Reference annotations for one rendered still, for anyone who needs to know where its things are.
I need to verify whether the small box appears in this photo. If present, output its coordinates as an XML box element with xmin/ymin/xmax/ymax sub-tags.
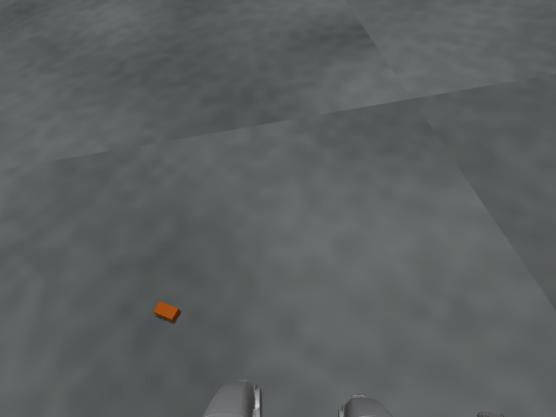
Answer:
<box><xmin>154</xmin><ymin>301</ymin><xmax>181</xmax><ymax>323</ymax></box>

